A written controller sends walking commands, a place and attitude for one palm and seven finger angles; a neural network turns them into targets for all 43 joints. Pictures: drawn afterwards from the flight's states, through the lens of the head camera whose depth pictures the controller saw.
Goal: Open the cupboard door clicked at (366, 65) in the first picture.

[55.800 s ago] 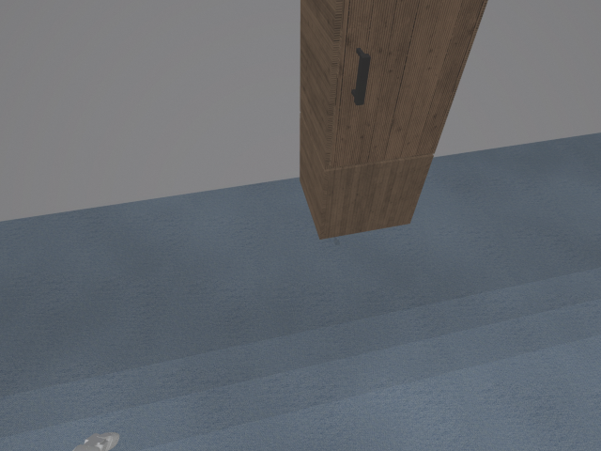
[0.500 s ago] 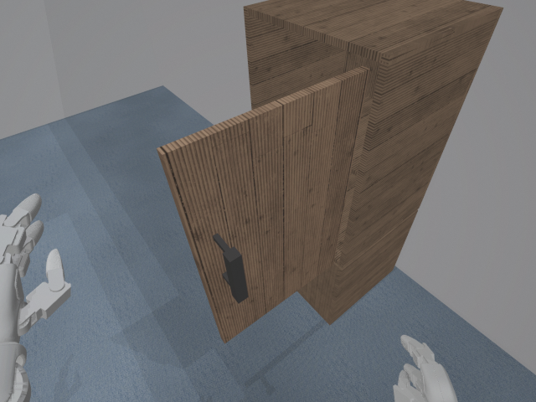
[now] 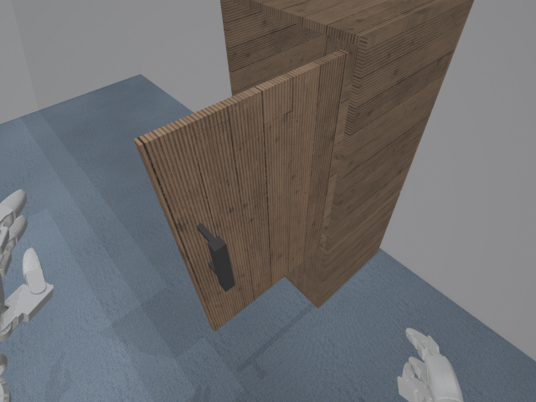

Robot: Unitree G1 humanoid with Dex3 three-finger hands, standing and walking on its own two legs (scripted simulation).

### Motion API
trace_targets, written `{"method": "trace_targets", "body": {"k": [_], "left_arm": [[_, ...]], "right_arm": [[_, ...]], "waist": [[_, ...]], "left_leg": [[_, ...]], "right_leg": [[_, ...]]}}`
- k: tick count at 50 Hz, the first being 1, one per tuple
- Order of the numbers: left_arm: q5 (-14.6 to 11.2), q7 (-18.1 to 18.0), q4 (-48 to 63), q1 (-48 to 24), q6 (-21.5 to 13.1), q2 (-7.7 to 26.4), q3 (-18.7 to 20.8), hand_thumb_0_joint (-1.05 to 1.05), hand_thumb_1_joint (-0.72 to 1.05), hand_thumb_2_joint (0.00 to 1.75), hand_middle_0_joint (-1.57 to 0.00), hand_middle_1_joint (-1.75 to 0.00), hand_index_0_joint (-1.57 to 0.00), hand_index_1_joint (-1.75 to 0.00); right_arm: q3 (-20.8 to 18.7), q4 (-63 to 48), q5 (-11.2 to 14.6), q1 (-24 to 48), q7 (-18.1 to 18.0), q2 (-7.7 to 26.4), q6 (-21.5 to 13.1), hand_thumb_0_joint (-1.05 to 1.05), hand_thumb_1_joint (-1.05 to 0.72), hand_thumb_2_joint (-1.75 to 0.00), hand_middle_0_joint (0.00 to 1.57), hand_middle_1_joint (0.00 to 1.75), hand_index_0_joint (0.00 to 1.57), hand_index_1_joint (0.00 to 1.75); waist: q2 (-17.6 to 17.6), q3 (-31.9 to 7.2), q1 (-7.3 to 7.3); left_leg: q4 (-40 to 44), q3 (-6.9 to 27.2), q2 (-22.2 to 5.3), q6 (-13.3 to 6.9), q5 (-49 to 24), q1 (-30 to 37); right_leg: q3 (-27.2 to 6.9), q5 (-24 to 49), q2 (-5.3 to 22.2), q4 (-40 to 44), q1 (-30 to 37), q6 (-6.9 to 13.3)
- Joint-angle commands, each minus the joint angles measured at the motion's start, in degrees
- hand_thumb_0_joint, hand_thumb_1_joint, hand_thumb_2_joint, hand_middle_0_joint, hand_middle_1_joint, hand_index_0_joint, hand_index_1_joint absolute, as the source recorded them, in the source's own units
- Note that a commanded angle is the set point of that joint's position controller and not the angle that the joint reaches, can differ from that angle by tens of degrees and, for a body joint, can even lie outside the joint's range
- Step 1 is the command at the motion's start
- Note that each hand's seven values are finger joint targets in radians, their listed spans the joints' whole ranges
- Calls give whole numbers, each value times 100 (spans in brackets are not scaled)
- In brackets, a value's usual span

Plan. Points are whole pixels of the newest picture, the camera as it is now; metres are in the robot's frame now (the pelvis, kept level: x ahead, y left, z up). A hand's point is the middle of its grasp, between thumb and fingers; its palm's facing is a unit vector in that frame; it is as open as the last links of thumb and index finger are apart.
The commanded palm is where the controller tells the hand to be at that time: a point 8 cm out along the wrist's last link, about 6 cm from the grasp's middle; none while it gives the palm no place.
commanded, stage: step back with the hand held close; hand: left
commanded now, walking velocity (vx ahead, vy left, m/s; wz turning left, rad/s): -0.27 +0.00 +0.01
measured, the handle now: (215, 257) +0.36 +0.14 -0.02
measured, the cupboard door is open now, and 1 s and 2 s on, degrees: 89 89 89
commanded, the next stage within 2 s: stop stepping back and stand still in 1.26 s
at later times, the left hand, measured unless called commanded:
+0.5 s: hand out of the picture +0.13 +0.29 +0.15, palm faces +0.43 -0.75 -0.50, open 7.4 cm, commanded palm +0.07 +0.33 +0.17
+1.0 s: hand out of the picture +0.04 +0.29 +0.15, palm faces +0.48 -0.72 -0.50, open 7.4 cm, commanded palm -0.02 +0.32 +0.17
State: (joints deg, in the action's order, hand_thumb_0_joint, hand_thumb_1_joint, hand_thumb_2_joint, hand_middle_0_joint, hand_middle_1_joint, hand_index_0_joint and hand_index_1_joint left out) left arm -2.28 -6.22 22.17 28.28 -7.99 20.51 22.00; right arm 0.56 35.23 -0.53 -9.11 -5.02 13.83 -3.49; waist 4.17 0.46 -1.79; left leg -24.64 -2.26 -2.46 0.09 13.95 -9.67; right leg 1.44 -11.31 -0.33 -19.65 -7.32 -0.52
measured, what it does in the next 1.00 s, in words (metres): walks backwards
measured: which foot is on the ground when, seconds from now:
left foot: down 0.00-0.92, up 0.94-1.00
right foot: down 0.00-1.00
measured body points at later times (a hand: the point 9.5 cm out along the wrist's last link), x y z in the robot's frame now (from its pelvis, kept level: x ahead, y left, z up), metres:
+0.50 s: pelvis -0.07 +0.03 -0.02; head -0.05 +0.04 +0.43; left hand +0.10 +0.33 +0.17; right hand +0.11 -0.20 -0.09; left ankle -0.01 +0.12 -0.74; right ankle -0.01 -0.13 -0.74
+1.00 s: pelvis -0.14 +0.01 -0.02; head -0.11 +0.03 +0.43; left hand +0.01 +0.32 +0.18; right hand +0.05 -0.22 -0.11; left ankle -0.07 +0.11 -0.71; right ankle -0.07 -0.12 -0.74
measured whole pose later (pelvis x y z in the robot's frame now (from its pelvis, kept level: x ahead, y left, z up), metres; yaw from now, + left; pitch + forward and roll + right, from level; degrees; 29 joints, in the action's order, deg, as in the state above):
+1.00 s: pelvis -0.14 +0.01 -0.02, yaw +4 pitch +0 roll +0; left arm -0.4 -8.4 30.6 30.6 -14.5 23.7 26.0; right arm -1.7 36.7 -0.5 -9.7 -3.4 12.3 -5.7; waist -1.4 4.2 -1.2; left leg -50.4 -1.6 0.7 0.2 23.9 -31.2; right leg -4.5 -12.3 -1.3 -34.7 -22.7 -1.0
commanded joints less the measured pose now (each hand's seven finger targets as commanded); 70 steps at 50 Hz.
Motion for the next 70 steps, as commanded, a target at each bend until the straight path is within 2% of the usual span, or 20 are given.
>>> {"method": "trace_targets", "body": {"k": [1,4,11,20,34,39,42,44,46,47,50,52,53,54,55,56,59,61,68,70], "left_arm": [[-34,-107,1230,40,-360,1133,678,0,90,90,-20,-30,-20,-30],[-48,-155,1374,195,-342,1302,859,0,90,90,-20,-30,-20,-30],[-18,-250,1733,313,-387,1359,924,0,90,90,-20,-30,-20,-30],[159,-309,1815,112,-660,1260,1062,0,90,90,-20,-30,-20,-30],[141,-402,1958,-168,-912,1280,1029,0,90,90,-20,-30,-20,-30],[187,-377,2063,55,-1008,1357,1318,0,90,90,-20,-30,-20,-30],[202,-290,1797,249,-1062,1372,1446,0,90,90,-20,-30,-20,-30],[132,-233,1743,182,-1071,1411,1417,0,90,90,-20,-30,-20,-30],[41,-284,1810,146,-1009,1451,1143,0,90,90,-20,-30,-20,-30],[61,-331,1773,23,-890,1488,1071,0,90,90,-20,-30,-20,-30],[175,-372,2027,-227,-797,1457,946,0,90,90,-20,-30,-20,-30],[114,-387,2109,-218,-765,1470,956,0,90,90,-20,-30,-20,-30],[86,-379,2364,-321,-839,1535,970,0,90,90,-20,-30,-20,-30],[146,-400,2567,-338,-925,1635,1146,0,90,90,-20,-30,-20,-30],[150,-411,2558,-198,-925,1721,1227,0,90,90,-20,-30,-20,-30],[14,-354,2120,357,-946,1494,1272,0,90,90,-20,-30,-20,-30],[-82,-370,2630,223,-885,1310,1075,0,90,90,-20,-30,-20,-30],[-52,-339,2630,43,-785,1108,743,0,90,90,-20,-30,-20,-30],[-193,-349,2135,-15,-460,1353,864,0,90,90,-20,-30,-20,-30],[-212,-321,2255,523,-490,1533,1097,0,90,90,-20,-30,-20,-30]], "right_arm": [[-301,-1038,43,554,-81,599,-94,0,-90,-90,20,30,20,30],[-351,-1158,75,559,-96,590,14,0,-90,-90,20,30,20,30],[-362,-1303,97,529,-95,597,66,0,-90,-90,20,30,20,30],[-377,-1364,82,426,-52,709,-221,0,-90,-90,20,30,20,30],[-340,-1053,35,203,-26,601,-552,0,-90,-90,20,30,20,30],[-390,-1118,67,321,-21,681,-626,0,-90,-90,20,30,20,30],[-472,-1137,65,398,22,705,-697,0,-90,-90,20,30,20,30],[-493,-1109,54,395,55,631,-710,0,-90,-90,20,30,20,30],[-483,-864,78,202,139,401,-673,0,-90,-90,20,30,20,30],[-511,-764,36,298,177,387,-581,0,-90,-90,20,30,20,30],[-369,-761,-22,413,134,262,-447,0,-90,-90,20,30,20,30],[-304,-694,26,413,13,352,-382,0,-90,-90,20,30,20,30],[-357,-734,48,421,-35,505,-400,0,-90,-90,20,30,20,30],[-447,-838,31,416,-39,651,-450,0,-90,-90,20,30,20,30],[-532,-848,14,337,-29,532,-544,0,-90,-90,20,30,20,30],[-576,-833,-3,242,34,467,-680,0,-90,-90,20,30,20,30],[-552,-599,-37,185,164,487,-854,0,-90,-90,20,30,20,30],[-503,-576,-26,245,227,486,-890,0,-90,-90,20,30,20,30],[-367,-685,-85,486,203,487,-707,0,-90,-90,20,30,20,30],[-365,-845,-39,406,223,507,-606,0,-90,-90,20,30,20,30]], "waist": [[-225,-875,108],[-488,-1066,100],[-168,-942,92],[340,-374,117],[-138,-325,219],[704,-688,120],[612,-465,83],[-210,-168,128],[-1632,-622,179],[-1878,-793,85],[-1479,-745,223],[-762,-651,305],[86,-708,289],[1229,-965,138],[1187,-1135,122],[1083,-1359,164],[552,-1107,132],[804,-1084,166],[854,-997,182],[1098,-1142,106]], "left_leg": [[148,-3,-42,-127,-1789,273],[109,0,-103,-117,-2142,225],[272,140,-209,-155,-1525,-448],[968,658,-594,-523,1892,-2868],[65,538,-140,-252,1936,-2097],[1097,1226,-879,-628,2545,-3409],[1037,1269,-1151,-798,2971,-3983],[58,664,-576,-510,2457,-3349],[-2374,-62,394,124,1145,-1304],[-3441,190,407,140,1294,-1266],[-2530,131,276,99,1275,-1061],[-459,-15,393,98,380,-514],[362,333,-106,-19,-582,-403],[776,1386,-1246,-445,-1614,-911],[948,1700,-1806,-788,-1815,-1052],[1172,1804,-2014,-923,-798,-1195],[361,1006,-1724,-913,-3279,47],[441,731,-1600,-779,-3359,292],[1532,733,-1449,-616,6,-383],[1304,235,-915,-298,677,-490]], "right_leg": [[-220,2256,365,-27,-31,24],[-183,2575,316,-242,61,-15],[-199,1954,227,-550,123,-33],[-223,745,-26,-1524,916,-98],[-660,-963,258,-556,-798,70],[-226,269,-337,-2325,782,-120],[-355,-46,-460,-2674,1043,-67],[-1172,-573,-63,-1438,-54,226],[-2869,-296,1505,479,-1970,847],[-2913,389,1851,570,-1932,1086],[-1793,2728,1392,-123,-1381,842],[-1155,2652,779,-635,-1281,381],[-900,1834,373,-1184,-1233,95],[-449,229,-144,-2217,-914,-175],[-412,-1425,-424,-3419,-934,-155],[-521,-1867,-574,-4650,-1041,-74],[-478,-1741,-281,-4468,-2148,-87],[-243,-1642,-243,-4060,-2043,-122],[189,-1820,-373,-2067,-733,34],[472,-1148,-374,-554,-57,153]]}}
